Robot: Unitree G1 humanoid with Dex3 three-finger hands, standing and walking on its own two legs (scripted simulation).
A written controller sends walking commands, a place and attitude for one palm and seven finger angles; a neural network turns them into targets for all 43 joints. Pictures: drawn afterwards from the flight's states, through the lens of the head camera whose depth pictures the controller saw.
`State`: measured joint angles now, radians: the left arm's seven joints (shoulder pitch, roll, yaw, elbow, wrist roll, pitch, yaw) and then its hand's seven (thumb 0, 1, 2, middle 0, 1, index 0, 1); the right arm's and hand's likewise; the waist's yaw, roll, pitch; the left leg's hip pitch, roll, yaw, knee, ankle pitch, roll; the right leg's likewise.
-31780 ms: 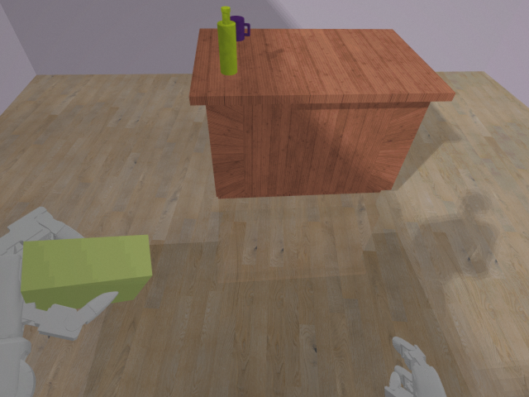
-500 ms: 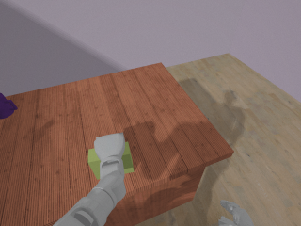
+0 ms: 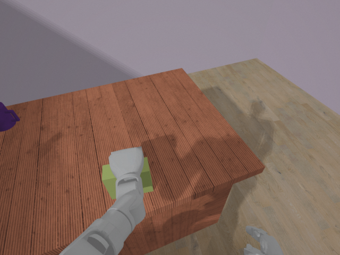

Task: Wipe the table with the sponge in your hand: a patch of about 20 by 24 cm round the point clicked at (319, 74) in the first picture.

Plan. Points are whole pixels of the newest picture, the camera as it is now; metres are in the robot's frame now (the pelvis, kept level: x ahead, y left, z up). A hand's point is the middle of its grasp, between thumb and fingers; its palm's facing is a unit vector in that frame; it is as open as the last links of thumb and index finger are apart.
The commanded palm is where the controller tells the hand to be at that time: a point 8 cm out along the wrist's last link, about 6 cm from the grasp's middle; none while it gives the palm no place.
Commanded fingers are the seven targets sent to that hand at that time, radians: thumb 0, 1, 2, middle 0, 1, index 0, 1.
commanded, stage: wipe back along the third lane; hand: left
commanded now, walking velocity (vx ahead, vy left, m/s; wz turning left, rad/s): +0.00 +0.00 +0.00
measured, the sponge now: (130, 182) +0.33 +0.16 -0.05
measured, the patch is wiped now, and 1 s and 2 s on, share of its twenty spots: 1.00 1.00 1.00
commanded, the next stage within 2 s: slide back across to the middle lane in 0.06 s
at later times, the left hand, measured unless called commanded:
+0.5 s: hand (125, 178) +0.31 +0.16 -0.01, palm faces -0.05 -0.08 -1.00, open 9.0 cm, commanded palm +0.27 +0.16 +0.04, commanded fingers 0.00 0.10 1.30 -1.20 -1.60 -1.20 -1.60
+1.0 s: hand (102, 188) +0.28 +0.21 -0.01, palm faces -0.09 -0.08 -0.99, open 9.0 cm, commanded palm +0.26 +0.20 +0.03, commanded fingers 0.00 0.10 1.30 -1.20 -1.60 -1.20 -1.60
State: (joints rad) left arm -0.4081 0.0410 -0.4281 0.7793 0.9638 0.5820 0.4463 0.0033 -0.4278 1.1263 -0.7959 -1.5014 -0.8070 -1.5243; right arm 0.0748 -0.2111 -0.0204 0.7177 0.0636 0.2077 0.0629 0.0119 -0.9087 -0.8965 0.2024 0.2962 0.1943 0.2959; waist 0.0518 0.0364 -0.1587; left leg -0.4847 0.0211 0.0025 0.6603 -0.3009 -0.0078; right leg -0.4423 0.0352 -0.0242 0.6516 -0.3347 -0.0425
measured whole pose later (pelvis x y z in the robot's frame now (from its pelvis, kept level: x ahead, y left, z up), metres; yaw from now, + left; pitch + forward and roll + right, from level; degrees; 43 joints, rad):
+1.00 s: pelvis +0.00 -0.01 +0.01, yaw +0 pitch +3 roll +0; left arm -0.11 0.21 -0.27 0.48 0.99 0.47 0.31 0.00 -0.45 1.12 -0.83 -1.47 -0.84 -1.49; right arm 0.05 -0.25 -0.01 0.68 0.07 0.15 0.00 0.01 -0.91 -0.90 0.20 0.30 0.20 0.30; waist 0.07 0.05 -0.12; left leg -0.36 0.03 0.01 0.58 -0.28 -0.02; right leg -0.33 0.05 -0.02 0.60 -0.32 -0.06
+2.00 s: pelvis -0.02 +0.00 -0.02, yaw +0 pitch +14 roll -1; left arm -0.67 0.35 -0.09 1.08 1.00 0.29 0.36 0.01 -0.54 1.20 -0.89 -1.41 -0.90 -1.43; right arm 0.23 -0.26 -0.02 0.75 0.06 0.08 -0.03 0.01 -0.91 -0.90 0.20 0.30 0.20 0.30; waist -0.03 0.06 -0.16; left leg -0.72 0.04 -0.02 0.77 -0.30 -0.01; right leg -0.67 0.06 -0.04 0.74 -0.33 -0.05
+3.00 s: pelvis +0.00 +0.03 -0.02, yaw -2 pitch +18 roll -3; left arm -0.78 0.48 0.02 1.16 1.05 0.26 0.34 0.00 -0.50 1.18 -0.85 -1.45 -0.86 -1.47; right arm 0.30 -0.24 -0.01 0.74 0.05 0.08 0.01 0.01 -0.91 -0.90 0.21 0.30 0.20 0.30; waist -0.09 0.05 -0.17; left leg -0.78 0.03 0.01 0.81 -0.34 0.03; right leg -0.71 0.05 -0.01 0.72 -0.33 -0.01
